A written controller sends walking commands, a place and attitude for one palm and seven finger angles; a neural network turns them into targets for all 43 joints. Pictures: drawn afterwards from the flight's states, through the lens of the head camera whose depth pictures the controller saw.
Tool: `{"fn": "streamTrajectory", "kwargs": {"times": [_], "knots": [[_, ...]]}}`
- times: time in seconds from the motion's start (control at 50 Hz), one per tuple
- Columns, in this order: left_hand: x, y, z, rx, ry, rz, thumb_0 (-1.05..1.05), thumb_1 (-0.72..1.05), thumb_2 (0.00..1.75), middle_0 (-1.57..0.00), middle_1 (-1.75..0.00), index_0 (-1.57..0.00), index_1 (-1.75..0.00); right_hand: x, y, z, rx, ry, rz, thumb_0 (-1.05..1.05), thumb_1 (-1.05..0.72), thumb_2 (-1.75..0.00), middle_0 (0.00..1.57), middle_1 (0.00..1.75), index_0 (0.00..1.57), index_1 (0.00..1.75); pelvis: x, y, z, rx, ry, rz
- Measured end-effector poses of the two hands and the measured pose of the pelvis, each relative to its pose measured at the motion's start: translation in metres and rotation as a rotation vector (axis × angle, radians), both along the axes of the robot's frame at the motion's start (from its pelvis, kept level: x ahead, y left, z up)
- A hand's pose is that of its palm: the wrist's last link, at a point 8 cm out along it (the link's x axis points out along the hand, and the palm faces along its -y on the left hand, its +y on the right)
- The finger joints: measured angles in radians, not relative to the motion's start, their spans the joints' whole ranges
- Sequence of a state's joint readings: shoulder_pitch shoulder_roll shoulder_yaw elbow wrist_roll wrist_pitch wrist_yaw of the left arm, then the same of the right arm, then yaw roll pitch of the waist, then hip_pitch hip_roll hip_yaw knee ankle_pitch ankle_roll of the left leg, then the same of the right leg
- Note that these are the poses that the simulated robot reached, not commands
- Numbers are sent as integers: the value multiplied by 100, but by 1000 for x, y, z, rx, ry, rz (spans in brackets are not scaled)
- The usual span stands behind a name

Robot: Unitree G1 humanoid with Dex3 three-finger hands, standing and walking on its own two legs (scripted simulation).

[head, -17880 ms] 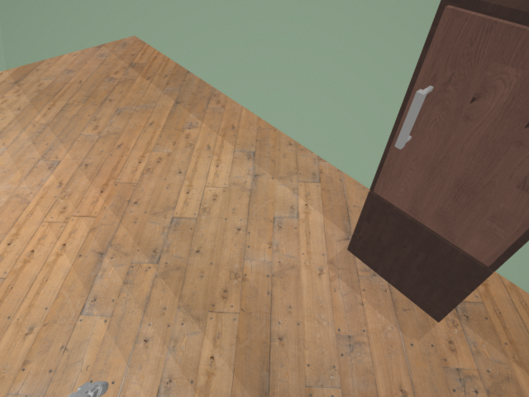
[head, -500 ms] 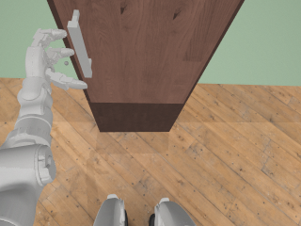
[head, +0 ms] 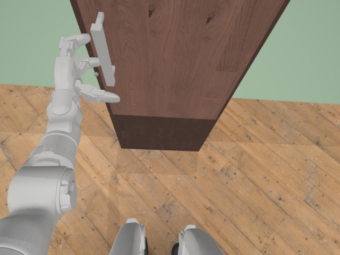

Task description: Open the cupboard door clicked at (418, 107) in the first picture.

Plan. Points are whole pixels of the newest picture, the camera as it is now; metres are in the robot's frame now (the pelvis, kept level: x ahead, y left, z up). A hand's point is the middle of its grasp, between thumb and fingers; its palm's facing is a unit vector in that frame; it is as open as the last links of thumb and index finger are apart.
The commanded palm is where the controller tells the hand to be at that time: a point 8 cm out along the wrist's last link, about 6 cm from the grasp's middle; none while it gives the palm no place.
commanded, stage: slide the fingers in behind the handle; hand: left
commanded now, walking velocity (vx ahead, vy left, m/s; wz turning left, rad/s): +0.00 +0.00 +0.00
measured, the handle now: (106, 53) +0.57 +0.13 +0.08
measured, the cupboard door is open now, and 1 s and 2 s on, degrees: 0 0 21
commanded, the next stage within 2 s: close the thumb around the handle in 0.54 s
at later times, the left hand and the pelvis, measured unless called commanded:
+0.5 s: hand (114, 71) +0.52 +0.11 +0.07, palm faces -0.03 -1.00 -0.05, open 13.9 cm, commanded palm +0.49 +0.15 +0.07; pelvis -0.01 +0.00 +0.00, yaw -1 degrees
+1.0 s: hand (116, 69) +0.52 +0.11 +0.07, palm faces -0.02 -1.00 -0.03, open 10.3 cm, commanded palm +0.50 +0.15 +0.07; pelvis +0.00 -0.01 +0.00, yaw -2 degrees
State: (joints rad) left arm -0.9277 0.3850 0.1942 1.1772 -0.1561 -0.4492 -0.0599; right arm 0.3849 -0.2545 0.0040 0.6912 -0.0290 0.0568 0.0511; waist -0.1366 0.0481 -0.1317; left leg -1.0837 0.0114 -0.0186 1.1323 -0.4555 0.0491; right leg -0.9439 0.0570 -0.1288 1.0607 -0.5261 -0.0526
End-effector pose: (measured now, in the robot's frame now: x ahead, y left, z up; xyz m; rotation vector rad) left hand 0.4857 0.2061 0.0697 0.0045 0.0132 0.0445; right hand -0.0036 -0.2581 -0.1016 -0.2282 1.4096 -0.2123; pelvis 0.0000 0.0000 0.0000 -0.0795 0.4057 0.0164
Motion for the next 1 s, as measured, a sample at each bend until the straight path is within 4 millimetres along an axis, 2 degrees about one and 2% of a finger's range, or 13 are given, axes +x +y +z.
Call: {"fn": "streamTrajectory", "kwargs": {"times": [0.18, 0.22, 0.28, 0.3, 0.36, 0.44, 0.52, 0.6, 0.72, 0.84, 1.0], "knots": [[-3, -6, -1, 6, -16, 18, -2, -50, 30, -30, -120, 0, -108, 2, -1, -3, 1, -11, 22, 0, -90, -90, 20, 30, 20, 30, -3, 0, -3, 0, 2, 10], [-2, -15, 0, 41, -21, -39, -2, -50, 30, -30, -120, -2, -110, 3, -1, -3, 0, -11, 25, 0, -90, -90, 20, 30, 20, 30, -4, 1, -3, -1, 2, 11], [2, -40, 4, 63, -36, -139, -2, -50, 30, -30, -120, -10, -112, 3, -2, -3, -6, -23, 14, 0, -90, -90, 20, 30, 20, 30, -4, 2, -3, -1, 2, 6], [3, -41, 4, 41, -31, -118, -2, -50, 30, -29, -120, -13, -113, 3, -2, -3, -8, -30, 8, 0, -90, -90, 20, 30, 20, 30, -4, 2, -3, 0, 1, 2], [8, -39, 3, -12, -5, -69, -2, -50, 30, -27, -120, -21, -117, 2, -1, -2, -12, -52, -9, 0, -90, -90, 20, 30, 20, 30, -4, 2, -3, 6, -1, -13], [11, -36, 5, 15, -3, -49, -2, -50, 30, -28, -120, -29, -122, -4, 1, -1, -3, -67, -24, 0, -90, -90, 20, 30, 20, 30, -5, 1, -3, 12, -3, -25], [10, -41, 6, 45, -25, -86, -2, -50, 30, -29, -120, -31, -122, -14, 4, -3, 12, -45, -41, 0, -90, -90, 20, 30, 20, 30, -6, 0, -3, 16, -3, -32], [10, -43, 5, 6, -24, -70, -2, -50, 30, -29, -120, -30, -121, -24, 5, -4, 19, -19, -59, 0, -90, -90, 20, 30, 20, 30, -7, -1, -4, 18, -2, -37], [11, -44, 5, 24, -18, -62, -2, -48, 31, -30, -120, -29, -120, -31, 3, -3, 17, -4, -74, 0, -90, -90, 20, 30, 20, 30, -7, -4, -3, 22, 0, -42], [12, -43, 5, 21, -12, -61, -2, -33, 38, -31, -122, -30, -122, -31, -3, -2, 9, -1, -76, 0, -90, -90, 20, 30, 20, 30, -6, -7, -2, 25, -1, -42], [15, -43, 4, 22, -10, -68, -1, 5, 54, -34, -126, -34, -127, -23, -11, 0, -6, -13, -66, 0, -90, -90, 20, 30, 20, 30, -5, -11, -2, 26, 5, -39]]}}
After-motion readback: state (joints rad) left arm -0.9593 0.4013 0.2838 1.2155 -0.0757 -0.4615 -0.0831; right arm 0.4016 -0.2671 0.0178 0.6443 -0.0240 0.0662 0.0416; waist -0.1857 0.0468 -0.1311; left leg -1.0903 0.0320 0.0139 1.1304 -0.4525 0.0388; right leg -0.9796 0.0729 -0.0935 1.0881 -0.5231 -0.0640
